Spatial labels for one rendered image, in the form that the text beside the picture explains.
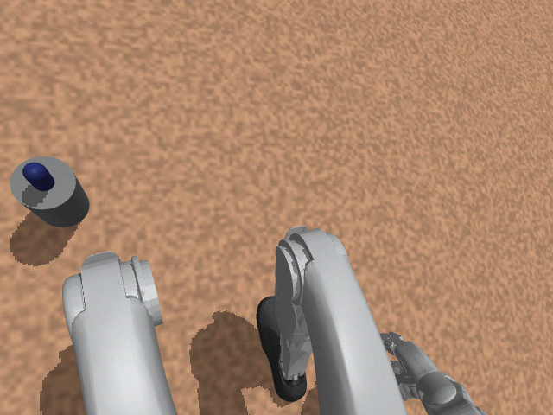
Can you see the bottle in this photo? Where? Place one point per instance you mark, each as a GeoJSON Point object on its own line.
{"type": "Point", "coordinates": [49, 188]}

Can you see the right robot foot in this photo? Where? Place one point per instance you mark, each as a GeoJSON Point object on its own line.
{"type": "Point", "coordinates": [269, 333]}

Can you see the right robot arm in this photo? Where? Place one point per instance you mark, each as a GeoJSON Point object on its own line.
{"type": "Point", "coordinates": [441, 395]}

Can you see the right robot hand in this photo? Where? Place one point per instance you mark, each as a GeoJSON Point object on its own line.
{"type": "Point", "coordinates": [411, 366]}

